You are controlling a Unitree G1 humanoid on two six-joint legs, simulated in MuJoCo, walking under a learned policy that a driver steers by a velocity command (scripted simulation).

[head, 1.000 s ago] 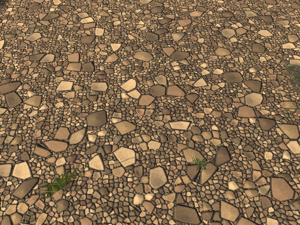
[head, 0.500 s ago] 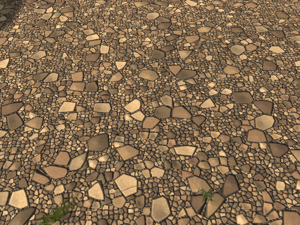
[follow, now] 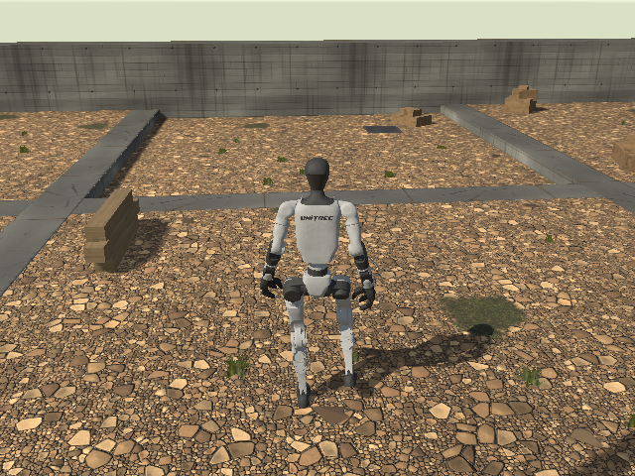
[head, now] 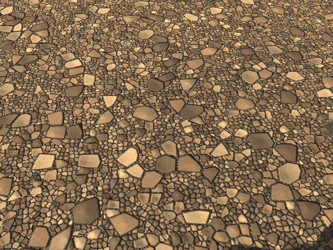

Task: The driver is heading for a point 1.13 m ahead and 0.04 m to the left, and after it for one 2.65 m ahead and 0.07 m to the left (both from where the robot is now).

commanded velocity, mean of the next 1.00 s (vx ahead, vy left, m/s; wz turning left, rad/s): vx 0.50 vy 0.00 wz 0.00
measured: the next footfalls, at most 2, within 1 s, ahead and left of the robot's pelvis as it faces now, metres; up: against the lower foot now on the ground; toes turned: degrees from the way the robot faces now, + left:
right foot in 0.30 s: +0.34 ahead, -0.17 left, +0.00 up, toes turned -2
left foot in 0.86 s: +0.65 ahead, +0.07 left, +0.00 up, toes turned +3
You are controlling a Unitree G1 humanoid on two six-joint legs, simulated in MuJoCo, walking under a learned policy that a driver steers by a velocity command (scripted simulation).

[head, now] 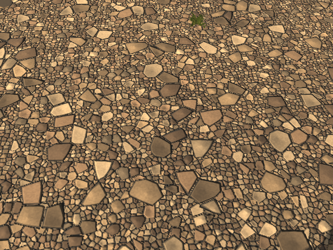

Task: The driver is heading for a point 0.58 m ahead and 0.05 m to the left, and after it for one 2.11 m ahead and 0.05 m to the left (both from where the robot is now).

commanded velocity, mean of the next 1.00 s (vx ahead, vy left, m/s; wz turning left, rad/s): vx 0.50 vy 0.00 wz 0.20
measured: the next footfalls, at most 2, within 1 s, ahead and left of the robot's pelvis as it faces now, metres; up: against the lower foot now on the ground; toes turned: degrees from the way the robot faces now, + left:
right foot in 0.44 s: +0.42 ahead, -0.15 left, +0.00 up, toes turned -3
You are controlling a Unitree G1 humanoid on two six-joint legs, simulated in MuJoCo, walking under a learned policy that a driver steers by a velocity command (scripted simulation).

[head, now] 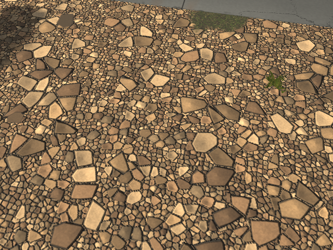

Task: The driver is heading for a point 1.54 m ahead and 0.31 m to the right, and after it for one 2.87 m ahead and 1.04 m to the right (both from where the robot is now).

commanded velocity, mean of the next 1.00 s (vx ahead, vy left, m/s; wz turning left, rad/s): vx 0.50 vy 0.00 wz -0.26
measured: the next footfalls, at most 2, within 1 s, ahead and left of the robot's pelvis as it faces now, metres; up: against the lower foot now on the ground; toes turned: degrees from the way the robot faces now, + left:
left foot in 0.02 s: +0.17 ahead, +0.09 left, +0.00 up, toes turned +4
right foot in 0.56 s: +0.50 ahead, -0.11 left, +0.00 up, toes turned -8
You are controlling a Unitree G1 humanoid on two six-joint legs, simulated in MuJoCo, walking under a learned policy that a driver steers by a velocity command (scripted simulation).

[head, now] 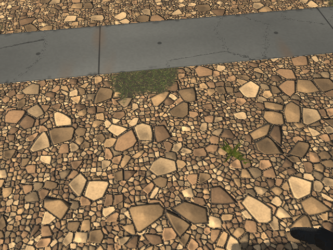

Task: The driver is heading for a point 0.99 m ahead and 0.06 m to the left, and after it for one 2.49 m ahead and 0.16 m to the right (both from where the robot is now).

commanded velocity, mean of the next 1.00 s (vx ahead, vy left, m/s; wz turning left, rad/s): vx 0.50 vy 0.00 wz -0.01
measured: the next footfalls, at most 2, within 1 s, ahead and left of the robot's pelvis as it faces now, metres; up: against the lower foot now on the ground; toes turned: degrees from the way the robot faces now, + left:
left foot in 0.04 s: +0.19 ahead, +0.13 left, +0.00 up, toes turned -5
right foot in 0.54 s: +0.40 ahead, -0.17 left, +0.00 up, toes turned -12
